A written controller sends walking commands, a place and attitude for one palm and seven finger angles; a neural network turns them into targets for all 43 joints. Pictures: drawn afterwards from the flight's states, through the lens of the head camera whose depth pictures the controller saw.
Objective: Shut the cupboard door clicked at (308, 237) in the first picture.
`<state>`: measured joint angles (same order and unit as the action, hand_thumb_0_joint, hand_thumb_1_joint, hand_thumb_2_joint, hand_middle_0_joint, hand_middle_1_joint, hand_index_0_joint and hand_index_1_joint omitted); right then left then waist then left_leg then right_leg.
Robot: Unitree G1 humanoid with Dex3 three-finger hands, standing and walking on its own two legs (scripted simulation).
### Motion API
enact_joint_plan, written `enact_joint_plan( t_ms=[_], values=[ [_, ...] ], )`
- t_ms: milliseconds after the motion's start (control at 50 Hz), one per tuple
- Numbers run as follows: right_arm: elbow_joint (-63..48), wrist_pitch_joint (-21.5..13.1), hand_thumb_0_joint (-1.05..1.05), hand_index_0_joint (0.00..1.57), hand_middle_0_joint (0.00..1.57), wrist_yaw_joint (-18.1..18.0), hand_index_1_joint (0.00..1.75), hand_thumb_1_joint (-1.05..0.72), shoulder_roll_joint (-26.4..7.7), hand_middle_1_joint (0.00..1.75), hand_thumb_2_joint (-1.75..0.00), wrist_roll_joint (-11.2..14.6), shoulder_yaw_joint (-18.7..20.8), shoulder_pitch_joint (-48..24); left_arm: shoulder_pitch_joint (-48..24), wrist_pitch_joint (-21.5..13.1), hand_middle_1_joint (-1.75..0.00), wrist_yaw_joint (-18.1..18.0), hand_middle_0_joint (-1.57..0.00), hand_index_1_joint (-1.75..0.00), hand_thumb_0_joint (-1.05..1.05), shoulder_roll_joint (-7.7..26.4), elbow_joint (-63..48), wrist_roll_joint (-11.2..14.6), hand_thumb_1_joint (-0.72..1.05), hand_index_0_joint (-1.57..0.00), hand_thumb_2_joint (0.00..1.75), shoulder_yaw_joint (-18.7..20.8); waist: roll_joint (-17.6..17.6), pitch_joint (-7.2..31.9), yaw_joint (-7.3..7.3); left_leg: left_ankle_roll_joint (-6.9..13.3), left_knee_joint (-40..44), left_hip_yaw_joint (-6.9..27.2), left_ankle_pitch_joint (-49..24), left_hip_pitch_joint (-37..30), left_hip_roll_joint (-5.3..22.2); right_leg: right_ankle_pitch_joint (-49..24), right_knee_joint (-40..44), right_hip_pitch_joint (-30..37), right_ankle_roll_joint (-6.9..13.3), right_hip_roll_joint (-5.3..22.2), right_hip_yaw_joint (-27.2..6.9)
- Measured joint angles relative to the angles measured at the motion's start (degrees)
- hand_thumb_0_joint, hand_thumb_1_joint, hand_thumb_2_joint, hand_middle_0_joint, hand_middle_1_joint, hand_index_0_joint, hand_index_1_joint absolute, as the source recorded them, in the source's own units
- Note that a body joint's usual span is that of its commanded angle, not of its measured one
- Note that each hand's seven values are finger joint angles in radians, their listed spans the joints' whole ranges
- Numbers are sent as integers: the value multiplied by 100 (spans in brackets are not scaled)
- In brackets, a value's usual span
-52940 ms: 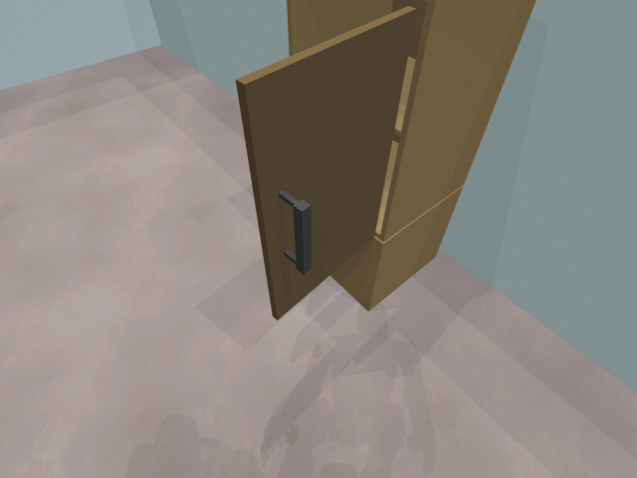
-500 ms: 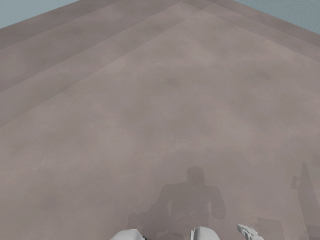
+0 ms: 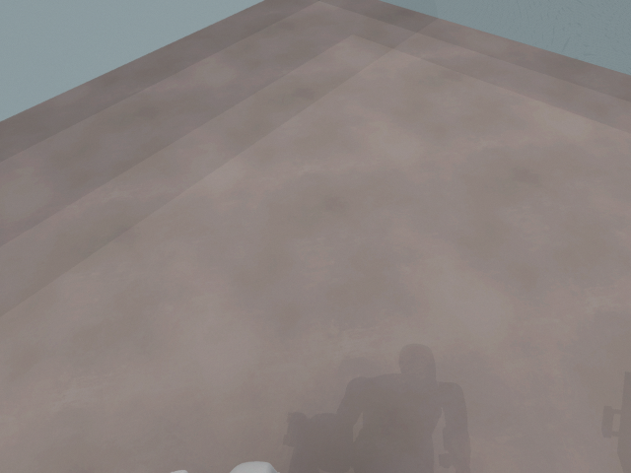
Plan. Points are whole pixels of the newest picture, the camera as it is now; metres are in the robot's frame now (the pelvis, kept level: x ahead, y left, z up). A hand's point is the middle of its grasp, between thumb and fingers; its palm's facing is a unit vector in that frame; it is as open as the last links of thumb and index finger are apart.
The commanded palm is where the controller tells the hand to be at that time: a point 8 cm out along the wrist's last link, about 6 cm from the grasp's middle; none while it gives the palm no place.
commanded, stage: turn to face it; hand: left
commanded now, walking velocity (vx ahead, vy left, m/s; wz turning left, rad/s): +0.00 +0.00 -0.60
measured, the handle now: out of the picture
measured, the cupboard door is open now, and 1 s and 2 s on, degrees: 34 34 34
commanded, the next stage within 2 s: none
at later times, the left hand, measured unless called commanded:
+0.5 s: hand out of the picture +0.14 +0.24 -0.17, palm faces -0.18 -0.96 -0.20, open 7.4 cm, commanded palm none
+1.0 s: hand (244, 418) +0.22 +0.13 -0.17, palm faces -0.55 -0.81 -0.21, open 7.4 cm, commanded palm none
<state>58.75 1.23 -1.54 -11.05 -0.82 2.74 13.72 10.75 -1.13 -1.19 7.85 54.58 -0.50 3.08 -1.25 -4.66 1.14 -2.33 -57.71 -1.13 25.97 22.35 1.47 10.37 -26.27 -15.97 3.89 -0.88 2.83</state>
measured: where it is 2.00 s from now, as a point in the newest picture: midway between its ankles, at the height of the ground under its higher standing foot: outside the picture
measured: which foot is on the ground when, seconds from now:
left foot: up 0.00-0.28, down 0.30-0.70, up 0.72-1.00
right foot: down 0.00-0.30, up 0.32-0.68, down 0.70-1.00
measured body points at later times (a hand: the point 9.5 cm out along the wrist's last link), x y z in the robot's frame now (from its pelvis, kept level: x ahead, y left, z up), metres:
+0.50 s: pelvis +0.02 +0.04 +0.00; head +0.06 +0.06 +0.45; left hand +0.15 +0.29 -0.15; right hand +0.07 -0.23 -0.12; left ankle +0.05 +0.14 -0.74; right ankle -0.02 -0.09 -0.66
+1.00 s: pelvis +0.03 +0.02 -0.01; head +0.07 +0.01 +0.44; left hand +0.25 +0.17 -0.15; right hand -0.06 -0.24 -0.14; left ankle +0.11 +0.11 -0.72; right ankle -0.04 -0.10 -0.74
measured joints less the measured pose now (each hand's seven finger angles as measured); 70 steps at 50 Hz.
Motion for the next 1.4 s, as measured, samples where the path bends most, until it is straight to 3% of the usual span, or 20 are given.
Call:
enact_joint_plan(
  t_ms=[140,220,280,300,360,420,480,560,640,700,760,820,920,1020,1080,1140,1180,1340,1400],
  values=[
    [-345,112,0,20,20,11,30,-91,61,30,-90,-17,12,-562,361,199,-30,42,-20,-30,-1,214,159,-79,94,-21,90,115,55,99,-244,-132,521,122,-369,335,57,-144,322,73,7,-224,-317],
    [-519,105,0,20,20,0,30,-91,78,30,-90,25,-5,-791,491,290,-30,69,-20,-30,-1,290,156,-100,92,-20,90,167,148,137,-390,-111,1252,153,-279,68,-49,-94,202,16,-60,-297,-575],
    [-649,42,0,20,20,-18,30,-91,85,30,-90,55,-38,-871,549,365,-30,85,-20,-30,0,359,126,-80,91,-20,90,205,241,190,-446,-62,2234,151,-657,-384,-131,22,-57,-109,-165,-358,-780],
    [-708,-4,0,20,20,-24,30,-91,62,30,-90,53,-59,-853,579,396,-30,91,-20,-30,0,372,100,-62,91,-20,90,209,213,243,-435,20,2682,151,-890,-582,-82,97,-211,-194,-208,-426,-815],
    [-801,-58,0,20,20,-48,30,-90,82,30,-90,-32,-121,-820,452,506,-30,162,-20,-30,0,493,47,-54,91,-20,90,246,334,175,-425,326,2672,-54,-1078,-656,-50,1312,-1544,-654,-382,-390,-699],
    [-845,-36,0,20,20,-72,30,-90,65,30,-90,-81,-177,-701,305,561,-30,252,-20,-30,0,614,-70,-78,91,-20,90,292,341,112,-415,344,2838,-227,-1056,-845,88,1630,-3084,-1118,-567,-238,-408],
    [-818,-9,0,20,20,-71,30,-90,7,30,-90,-91,-171,-596,187,595,-30,303,-19,-30,0,700,-206,-71,91,-20,90,317,287,73,-398,325,2991,-416,-1098,-999,245,1512,-3494,-1215,-694,-3,-240],
    [-760,-12,0,21,20,-43,30,-90,-89,30,-90,-97,-108,-454,33,637,-30,334,-19,-30,0,766,-311,-74,91,-20,90,313,182,38,-307,263,2977,-706,-1031,-1089,460,1396,-2900,-965,-728,240,-107],
    [-694,9,0,20,20,0,30,-90,-220,30,-90,-103,-25,-297,-146,617,-30,346,-19,-30,0,783,-383,-79,91,-20,90,268,42,-12,-159,144,2685,-978,-833,-1038,698,1341,-1989,-517,-638,281,48],
    [-658,55,0,20,20,38,30,-90,-341,30,-90,-65,42,-103,-210,496,-30,361,-19,-30,0,826,-514,-87,91,-20,90,199,17,29,-84,4,2086,-1135,-530,-805,839,462,-769,64,-447,286,122],
    [-565,236,0,20,20,-5,30,-90,-553,30,-90,-18,101,-144,-294,332,-30,259,-19,-30,0,688,-524,-76,91,-20,90,114,-190,-50,-54,-124,397,-455,431,-88,670,885,-966,-80,-359,143,15],
    [-542,287,1,20,20,-33,30,-91,-587,30,-90,-5,105,-212,-247,362,-30,168,-19,-30,0,575,-544,-70,91,-20,90,55,-165,-88,-25,-219,-570,-164,252,418,426,730,-773,-39,-379,83,-181],
    [-696,224,1,20,20,28,30,-91,-424,30,-90,4,50,-227,-164,436,-30,165,-20,-30,0,516,-501,-99,90,-20,90,5,82,-28,-14,-285,197,-145,-114,451,259,515,-466,29,-398,61,-500],
    [-845,91,1,20,20,39,30,-91,-249,30,-90,30,-33,-231,-104,518,-30,195,-20,-30,0,538,-481,-85,90,-21,90,38,280,66,-78,-199,2022,-138,-630,-202,102,578,-693,-180,-545,-52,-857],
    [-883,-34,0,20,20,12,30,-90,-132,30,-90,-49,-122,-221,-134,622,-30,221,-20,-30,0,625,-453,-43,90,-20,90,99,389,55,-94,236,2157,-312,-875,-241,165,1554,-1844,-668,-508,-120,-832],
    [-884,-63,0,20,20,-6,30,-90,-23,30,-90,-103,-196,-147,-185,654,-30,299,-20,-30,0,706,-404,-70,90,-20,90,182,381,-13,-95,321,2377,-488,-973,-434,331,1787,-3333,-1108,-586,-88,-485],
    [-849,-44,0,20,20,-19,30,-90,8,30,-90,-111,-210,-97,-203,664,-30,342,-20,-30,0,723,-410,-67,91,-20,90,227,336,-32,-114,298,2620,-600,-1084,-587,433,1676,-3635,-1173,-648,13,-278],
    [-663,-10,0,21,20,23,30,-90,-93,30,-90,-103,-72,-20,-270,655,-30,367,-19,-30,0,652,-436,-58,91,-20,90,216,47,-40,-41,148,2702,-1093,-1065,-758,816,1555,-2073,-470,-611,206,97],
    [-631,30,0,21,20,60,30,-90,-199,30,-90,-65,0,52,-273,558,-30,362,-19,-30,0,644,-497,-63,91,-20,90,160,-12,6,-15,17,2240,-1252,-819,-614,943,748,-777,116,-461,194,177]
  ],
)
